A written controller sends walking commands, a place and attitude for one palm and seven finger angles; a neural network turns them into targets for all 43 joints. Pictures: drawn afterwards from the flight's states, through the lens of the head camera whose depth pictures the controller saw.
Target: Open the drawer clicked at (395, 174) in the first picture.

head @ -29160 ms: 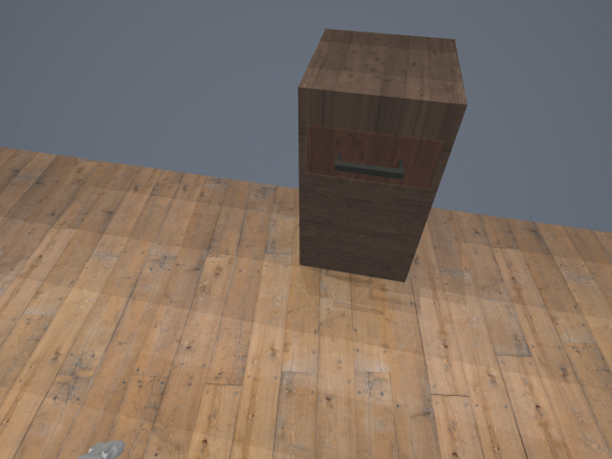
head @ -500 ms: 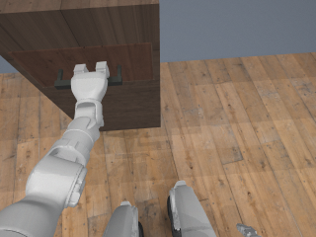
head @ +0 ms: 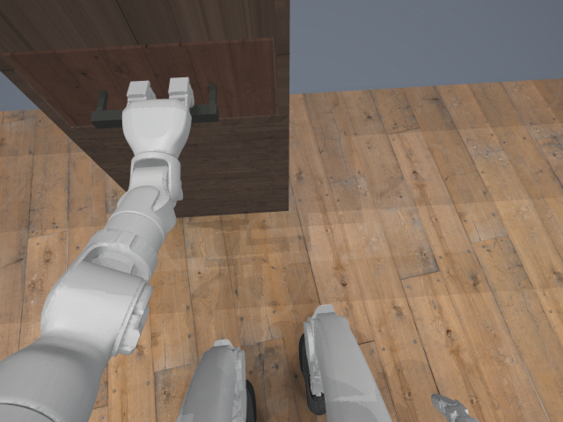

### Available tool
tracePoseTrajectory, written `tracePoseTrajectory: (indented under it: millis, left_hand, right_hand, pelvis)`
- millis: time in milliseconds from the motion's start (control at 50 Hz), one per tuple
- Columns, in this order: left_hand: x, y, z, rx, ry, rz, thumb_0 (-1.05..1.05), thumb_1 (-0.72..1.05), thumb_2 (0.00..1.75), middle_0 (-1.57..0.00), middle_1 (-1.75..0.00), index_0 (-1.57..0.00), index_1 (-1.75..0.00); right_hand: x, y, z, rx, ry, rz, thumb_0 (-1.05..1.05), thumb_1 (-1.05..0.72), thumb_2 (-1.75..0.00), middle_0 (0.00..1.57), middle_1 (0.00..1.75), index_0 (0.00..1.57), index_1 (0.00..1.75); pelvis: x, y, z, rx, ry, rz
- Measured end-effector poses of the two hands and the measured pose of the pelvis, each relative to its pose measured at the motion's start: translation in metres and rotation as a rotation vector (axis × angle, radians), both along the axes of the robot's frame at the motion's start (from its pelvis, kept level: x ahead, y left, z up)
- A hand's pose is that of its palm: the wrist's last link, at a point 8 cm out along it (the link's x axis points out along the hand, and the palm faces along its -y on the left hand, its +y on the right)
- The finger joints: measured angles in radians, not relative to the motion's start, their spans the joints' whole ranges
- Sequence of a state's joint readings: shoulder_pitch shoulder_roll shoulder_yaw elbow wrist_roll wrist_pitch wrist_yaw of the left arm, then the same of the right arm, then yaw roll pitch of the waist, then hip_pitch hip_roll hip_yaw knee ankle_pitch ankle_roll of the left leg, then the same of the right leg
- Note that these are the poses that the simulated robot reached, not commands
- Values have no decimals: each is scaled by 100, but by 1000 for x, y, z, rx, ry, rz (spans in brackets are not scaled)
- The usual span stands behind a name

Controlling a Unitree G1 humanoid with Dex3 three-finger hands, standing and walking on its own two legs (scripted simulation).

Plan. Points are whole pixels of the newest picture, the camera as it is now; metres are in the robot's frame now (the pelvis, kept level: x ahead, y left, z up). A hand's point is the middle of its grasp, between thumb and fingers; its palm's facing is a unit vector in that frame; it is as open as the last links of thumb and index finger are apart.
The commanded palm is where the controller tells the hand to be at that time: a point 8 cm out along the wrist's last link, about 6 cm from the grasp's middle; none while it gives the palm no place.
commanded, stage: lower the fingers behind the handle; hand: left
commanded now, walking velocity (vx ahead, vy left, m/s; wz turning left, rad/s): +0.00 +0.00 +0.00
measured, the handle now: (157, 105) +0.61 +0.13 -0.02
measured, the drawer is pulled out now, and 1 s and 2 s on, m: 0.00 0.00 0.00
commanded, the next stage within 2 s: lift the fingers back up to retry in 0.20 s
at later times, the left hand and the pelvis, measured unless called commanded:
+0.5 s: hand (167, 141) +0.53 +0.11 -0.01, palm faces +0.00 +0.01 -1.00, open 14.0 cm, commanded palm +0.50 +0.14 +0.03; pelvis +0.00 +0.01 +0.00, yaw -1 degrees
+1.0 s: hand (145, 125) +0.53 +0.12 +0.04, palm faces -0.06 -0.04 -1.00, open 13.8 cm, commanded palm +0.50 +0.13 +0.08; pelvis +0.05 +0.01 +0.07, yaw -1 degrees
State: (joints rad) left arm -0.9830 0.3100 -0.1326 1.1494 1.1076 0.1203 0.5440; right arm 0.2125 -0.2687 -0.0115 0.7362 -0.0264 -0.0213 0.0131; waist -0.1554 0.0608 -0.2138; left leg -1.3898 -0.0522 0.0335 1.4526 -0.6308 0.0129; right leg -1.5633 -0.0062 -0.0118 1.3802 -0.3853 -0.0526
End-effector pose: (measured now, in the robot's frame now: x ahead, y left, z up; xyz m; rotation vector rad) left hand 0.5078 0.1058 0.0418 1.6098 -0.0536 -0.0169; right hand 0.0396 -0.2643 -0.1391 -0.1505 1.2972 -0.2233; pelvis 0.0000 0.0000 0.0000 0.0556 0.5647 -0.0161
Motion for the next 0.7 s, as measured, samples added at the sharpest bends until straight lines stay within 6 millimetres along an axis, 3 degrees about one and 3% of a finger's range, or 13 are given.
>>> tracePoseTrajectory:
  millis: [400, 560, 700]
  left_hand:
    - [3, 5, 1, -27, -9, -37, 0, -49, 30, -29, -129, -27, -123]
    - [5, 6, 7, -38, 58, -20, 0, -49, 30, -29, -124, -28, -121]
    - [4, 21, 18, -47, 99, -17, 0, -49, 30, -31, -121, -31, -120]
  right_hand:
    - [-14, 2, 0, -24, 28, -12, 0, -91, -90, 20, 30, 20, 30]
    - [-7, 9, 15, -17, 15, -39, 0, -91, -90, 20, 30, 20, 30]
    - [-1, 14, 35, -11, 23, -42, 0, -91, -90, 20, 30, 20, 30]
  pelvis:
    - [0, 6, -5, -8, 5, -1]
    - [5, 8, 12, -11, -12, -8]
    - [19, 8, 32, -16, -30, -10]
